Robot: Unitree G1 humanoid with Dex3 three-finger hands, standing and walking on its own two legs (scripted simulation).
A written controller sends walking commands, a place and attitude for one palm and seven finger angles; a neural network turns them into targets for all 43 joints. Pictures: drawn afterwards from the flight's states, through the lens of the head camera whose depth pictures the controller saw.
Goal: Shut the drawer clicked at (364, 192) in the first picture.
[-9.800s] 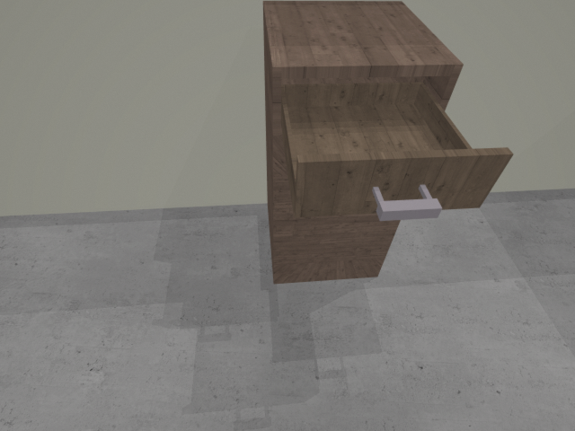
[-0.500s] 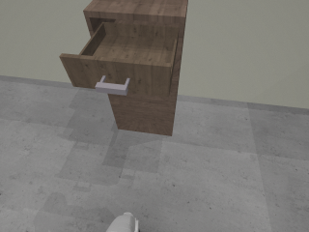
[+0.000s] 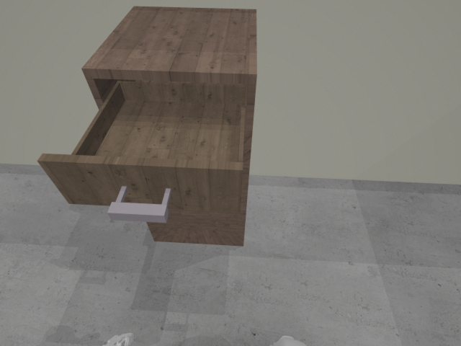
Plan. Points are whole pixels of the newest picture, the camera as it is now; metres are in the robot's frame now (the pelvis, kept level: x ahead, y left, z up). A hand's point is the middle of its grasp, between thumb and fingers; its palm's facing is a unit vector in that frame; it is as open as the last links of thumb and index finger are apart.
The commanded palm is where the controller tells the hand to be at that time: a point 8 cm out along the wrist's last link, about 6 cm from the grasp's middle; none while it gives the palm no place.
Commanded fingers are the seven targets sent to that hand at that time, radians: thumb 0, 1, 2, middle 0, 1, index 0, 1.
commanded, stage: come to a stop and stand still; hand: left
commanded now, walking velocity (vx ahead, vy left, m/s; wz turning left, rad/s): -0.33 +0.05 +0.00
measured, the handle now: (142, 202) +0.37 +0.19 +0.03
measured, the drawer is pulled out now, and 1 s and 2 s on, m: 0.29 0.29 0.29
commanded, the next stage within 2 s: look again from close up in 1.42 s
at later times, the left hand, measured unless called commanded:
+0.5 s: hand out of the picture +0.07 +0.22 -0.19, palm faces +0.09 -0.97 -0.24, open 7.3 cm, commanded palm none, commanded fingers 0.00 0.90 0.90 -0.20 -0.30 -0.20 -0.30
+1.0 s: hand out of the picture -0.04 +0.21 -0.17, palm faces +0.03 -0.97 -0.22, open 7.3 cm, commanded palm none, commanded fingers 0.00 0.90 0.90 -0.20 -0.30 -0.20 -0.30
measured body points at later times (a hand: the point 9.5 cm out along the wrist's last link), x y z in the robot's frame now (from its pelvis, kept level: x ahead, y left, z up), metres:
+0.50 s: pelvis +0.00 +0.02 -0.02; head +0.03 +0.03 +0.43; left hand +0.07 +0.27 -0.17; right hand +0.07 -0.23 -0.16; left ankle -0.03 +0.13 -0.74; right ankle +0.12 -0.12 -0.74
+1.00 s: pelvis -0.04 +0.04 +0.00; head -0.04 +0.02 +0.45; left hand -0.04 +0.26 -0.15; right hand -0.04 -0.18 -0.17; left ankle -0.03 +0.13 -0.74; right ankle -0.08 -0.06 -0.74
